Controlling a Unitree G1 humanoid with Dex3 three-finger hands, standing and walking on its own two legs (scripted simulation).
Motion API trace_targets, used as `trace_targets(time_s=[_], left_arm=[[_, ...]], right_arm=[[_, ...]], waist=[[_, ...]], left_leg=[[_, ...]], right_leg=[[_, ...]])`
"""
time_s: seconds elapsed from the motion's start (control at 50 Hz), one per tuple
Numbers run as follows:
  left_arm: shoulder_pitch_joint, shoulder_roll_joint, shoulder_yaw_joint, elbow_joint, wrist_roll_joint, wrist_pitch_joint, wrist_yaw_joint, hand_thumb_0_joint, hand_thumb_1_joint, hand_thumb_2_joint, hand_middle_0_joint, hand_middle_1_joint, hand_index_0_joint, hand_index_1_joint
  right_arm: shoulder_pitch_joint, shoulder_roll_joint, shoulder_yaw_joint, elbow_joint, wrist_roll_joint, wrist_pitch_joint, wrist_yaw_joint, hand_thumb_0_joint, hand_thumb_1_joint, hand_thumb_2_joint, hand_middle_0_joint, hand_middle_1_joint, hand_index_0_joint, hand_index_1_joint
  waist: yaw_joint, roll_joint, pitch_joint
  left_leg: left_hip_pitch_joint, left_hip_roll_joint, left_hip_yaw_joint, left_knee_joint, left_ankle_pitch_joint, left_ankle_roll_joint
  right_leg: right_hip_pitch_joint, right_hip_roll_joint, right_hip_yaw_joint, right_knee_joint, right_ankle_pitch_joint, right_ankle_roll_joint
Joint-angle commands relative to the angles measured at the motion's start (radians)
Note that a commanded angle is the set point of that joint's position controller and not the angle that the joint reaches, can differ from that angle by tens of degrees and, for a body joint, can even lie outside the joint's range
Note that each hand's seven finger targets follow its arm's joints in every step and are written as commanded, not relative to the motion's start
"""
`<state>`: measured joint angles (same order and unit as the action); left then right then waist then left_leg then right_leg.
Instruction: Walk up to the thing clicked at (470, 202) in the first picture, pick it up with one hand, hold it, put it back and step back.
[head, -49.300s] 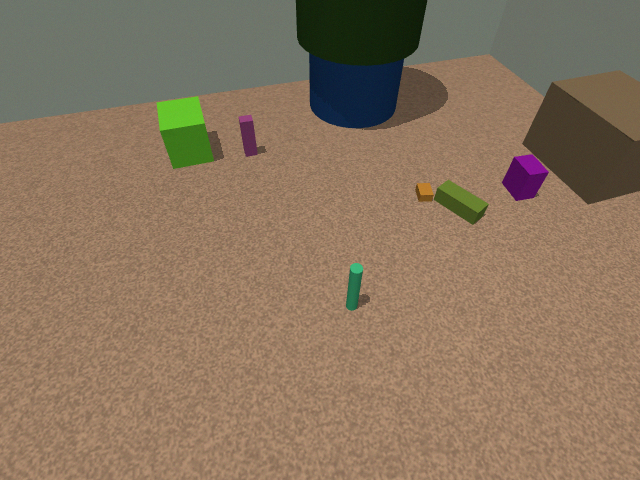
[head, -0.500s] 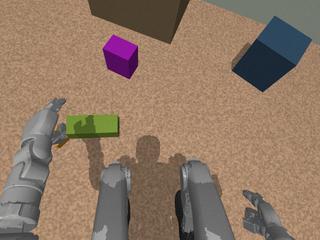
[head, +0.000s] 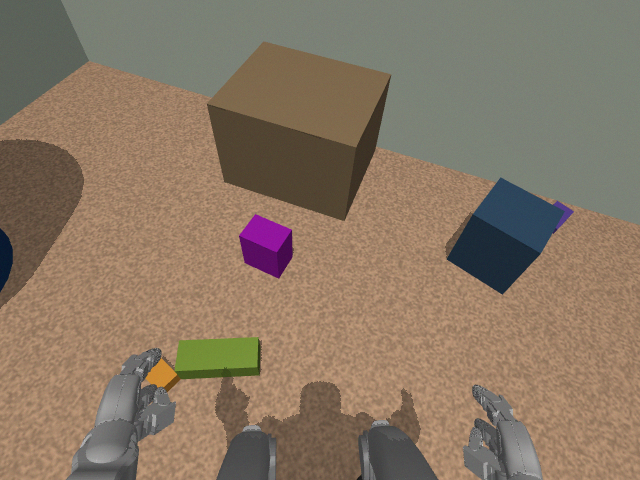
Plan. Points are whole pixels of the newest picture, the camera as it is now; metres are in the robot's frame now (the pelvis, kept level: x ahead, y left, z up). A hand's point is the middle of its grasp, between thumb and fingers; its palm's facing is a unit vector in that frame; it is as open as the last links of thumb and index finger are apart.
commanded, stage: home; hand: left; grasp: from above
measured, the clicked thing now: (219, 358) +0.48 +0.24 -0.62
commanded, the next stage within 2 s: none
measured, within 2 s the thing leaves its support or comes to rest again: neither
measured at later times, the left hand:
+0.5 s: hand (148, 445) +0.18 +0.18 +0.01, palm faces +0.08 -0.98 -0.19, open 7.4 cm
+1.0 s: hand (148, 434) +0.19 +0.18 +0.01, palm faces +0.06 -0.98 -0.20, open 7.4 cm
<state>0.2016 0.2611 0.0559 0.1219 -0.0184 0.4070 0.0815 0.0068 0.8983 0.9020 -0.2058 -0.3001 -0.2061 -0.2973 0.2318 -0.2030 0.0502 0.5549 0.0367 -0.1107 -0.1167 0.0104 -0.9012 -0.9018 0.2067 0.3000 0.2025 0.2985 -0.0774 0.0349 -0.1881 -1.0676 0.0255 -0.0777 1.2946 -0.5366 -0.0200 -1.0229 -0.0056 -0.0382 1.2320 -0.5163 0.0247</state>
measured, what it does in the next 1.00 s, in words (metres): rises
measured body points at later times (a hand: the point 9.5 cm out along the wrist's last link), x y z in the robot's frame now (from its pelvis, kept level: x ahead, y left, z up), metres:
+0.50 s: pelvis +0.03 +0.00 +0.06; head +0.03 +0.00 +0.51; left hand +0.18 +0.23 +0.03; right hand +0.21 -0.24 +0.01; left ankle +0.05 +0.12 -0.62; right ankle +0.04 -0.14 -0.62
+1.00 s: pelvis +0.03 +0.00 +0.06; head +0.04 +0.01 +0.51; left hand +0.19 +0.23 +0.03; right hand +0.19 -0.24 -0.01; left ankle +0.05 +0.12 -0.62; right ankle +0.04 -0.14 -0.62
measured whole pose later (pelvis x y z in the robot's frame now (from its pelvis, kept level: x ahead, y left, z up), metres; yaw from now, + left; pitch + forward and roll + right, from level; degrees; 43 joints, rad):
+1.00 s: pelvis +0.03 +0.00 +0.06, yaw +1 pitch +9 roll -3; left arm 0.50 0.23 0.03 -0.13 -0.06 0.46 0.02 0.01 0.90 0.90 -0.20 -0.30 -0.20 -0.30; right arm 0.31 -0.21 0.03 0.55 0.00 -0.26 -0.19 0.01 -0.90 -0.90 0.21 0.30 0.20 0.30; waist -0.04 0.04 -0.16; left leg -0.69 0.03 -0.07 1.01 -0.48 -0.01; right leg -0.65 -0.01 -0.04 0.94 -0.46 0.03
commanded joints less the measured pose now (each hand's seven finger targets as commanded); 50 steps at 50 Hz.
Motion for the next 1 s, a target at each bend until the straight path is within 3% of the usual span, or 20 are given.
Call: trace_targets(time_s=[0.0, 0.04, 0.06, 0.14, 0.16, 0.26, 0.38, 0.42, 0.7, 0.82, 0.94, 0.98], left_arm=[[0.041, 0.076, 0.052, -0.259, -0.043, -0.012, 0.004, 0.000, 0.900, 0.900, -0.200, -0.300, -0.200, -0.300], [0.097, 0.080, 0.072, -0.310, -0.051, -0.003, 0.002, 0.000, 0.900, 0.900, -0.200, -0.300, -0.200, -0.300], [0.118, 0.069, 0.054, -0.341, -0.053, 0.000, -0.003, 0.000, 0.900, 0.900, -0.200, -0.300, -0.200, -0.300], [0.214, 0.068, 0.057, -0.420, -0.049, 0.008, -0.013, 0.000, 0.900, 0.900, -0.200, -0.300, -0.200, -0.300], [0.237, 0.054, 0.043, -0.422, -0.048, 0.009, -0.018, 0.000, 0.900, 0.900, -0.200, -0.300, -0.200, -0.300], [0.289, 0.050, 0.037, -0.442, -0.045, 0.017, -0.041, 0.000, 0.900, 0.900, -0.200, -0.300, -0.200, -0.300], [0.248, 0.056, 0.031, -0.421, -0.033, 0.011, -0.063, 0.000, 0.900, 0.900, -0.200, -0.299, -0.200, -0.299], [0.240, 0.066, 0.048, -0.435, -0.033, 0.005, -0.065, 0.000, 0.900, 0.900, -0.200, -0.299, -0.200, -0.299], [0.269, 0.063, 0.036, -0.443, -0.025, 0.000, -0.057, 0.000, 0.900, 0.900, -0.200, -0.300, -0.200, -0.300], [0.269, 0.060, 0.040, -0.438, -0.031, 0.000, -0.056, 0.000, 0.900, 0.900, -0.200, -0.300, -0.200, -0.300], [0.264, 0.075, 0.046, -0.449, -0.028, -0.006, -0.056, 0.000, 0.900, 0.900, -0.200, -0.300, -0.200, -0.300], [0.279, 0.055, 0.036, -0.437, -0.032, -0.004, -0.059, 0.000, 0.900, 0.900, -0.200, -0.300, -0.200, -0.300]], right_arm=[[-0.009, -0.132, -0.047, -0.157, 0.002, -0.078, -0.046, 0.000, -0.901, -0.899, 0.200, 0.299, 0.200, 0.299], [0.003, -0.127, -0.051, -0.171, 0.000, -0.091, -0.059, 0.000, -0.901, -0.900, 0.200, 0.299, 0.200, 0.299], [0.009, -0.124, -0.052, -0.177, 0.000, -0.098, -0.064, 0.000, -0.901, -0.899, 0.200, 0.299, 0.200, 0.299], [0.008, -0.119, -0.054, -0.193, -0.009, -0.128, -0.080, 0.000, -0.901, -0.899, 0.200, 0.299, 0.200, 0.299], [0.010, -0.117, -0.055, -0.194, -0.011, -0.134, -0.083, 0.000, -0.901, -0.899, 0.200, 0.299, 0.200, 0.299], [0.004, -0.123, -0.060, -0.200, -0.017, -0.160, -0.090, 0.000, -0.901, -0.900, 0.200, 0.299, 0.200, 0.299], [-0.004, -0.135, -0.067, -0.188, -0.025, -0.188, -0.088, 0.000, -0.900, -0.900, 0.200, 0.300, 0.200, 0.300], [-0.009, -0.135, -0.069, -0.188, -0.028, -0.198, -0.086, 0.000, -0.900, -0.900, 0.200, 0.300, 0.200, 0.300], [-0.013, -0.138, -0.068, -0.170, -0.032, -0.205, -0.080, 0.000, -0.901, -0.900, 0.200, 0.299, 0.200, 0.299], [-0.023, -0.136, -0.064, -0.178, -0.030, -0.207, -0.082, 0.000, -0.901, -0.900, 0.200, 0.299, 0.200, 0.299], [-0.007, -0.140, -0.069, -0.167, -0.032, -0.206, -0.083, 0.000, -0.901, -0.900, 0.200, 0.299, 0.200, 0.299], [-0.007, -0.139, -0.070, -0.167, -0.032, -0.210, -0.083, 0.000, -0.901, -0.900, 0.200, 0.299, 0.200, 0.299]], waist=[[0.002, 0.039, -0.175], [0.017, 0.045, -0.151], [0.011, 0.050, -0.139], [0.028, 0.042, -0.095], [0.016, 0.038, -0.086], [0.021, -0.020, -0.038], [0.016, -0.022, 0.013], [0.022, -0.001, -0.007], [0.039, 0.033, -0.052], [0.043, 0.010, -0.025], [0.037, 0.014, -0.042], [0.036, 0.008, -0.052]], left_leg=[[0.309, -0.015, -0.009, -0.323, 0.133, 0.029], [0.342, -0.021, 0.005, -0.359, 0.136, 0.030], [0.357, -0.022, 0.012, -0.376, 0.141, 0.029], [0.403, -0.024, 0.016, -0.422, 0.177, 0.029], [0.410, -0.026, 0.021, -0.423, 0.183, 0.031], [0.425, -0.033, 0.035, -0.446, 0.185, 0.040], [0.429, -0.034, 0.037, -0.462, 0.158, 0.039], [0.437, -0.035, 0.040, -0.457, 0.164, 0.038], [0.476, -0.026, 0.025, -0.463, 0.256, 0.025], [0.455, -0.025, 0.022, -0.471, 0.199, 0.030], [0.468, -0.024, 0.032, -0.460, 0.232, 0.030], [0.470, -0.023, 0.027, -0.460, 0.242, 0.028]], right_leg=[[0.262, 0.023, -0.008, -0.293, 0.152, -0.032], [0.305, 0.022, -0.005, -0.342, 0.150, -0.032], [0.317, 0.024, -0.005, -0.363, 0.150, -0.031], [0.367, 0.029, -0.016, -0.410, 0.172, -0.028], [0.376, 0.029, -0.015, -0.423, 0.176, -0.029], [0.401, 0.028, -0.025, -0.463, 0.170, -0.022], [0.379, 0.024, -0.030, -0.470, 0.142, -0.018], [0.388, 0.021, -0.027, -0.466, 0.149, -0.018], [0.421, 0.030, -0.036, -0.436, 0.222, -0.027], [0.413, 0.030, -0.038, -0.448, 0.179, -0.023], [0.415, 0.030, -0.032, -0.444, 0.208, -0.024], [0.421, 0.030, -0.033, -0.440, 0.212, -0.025]])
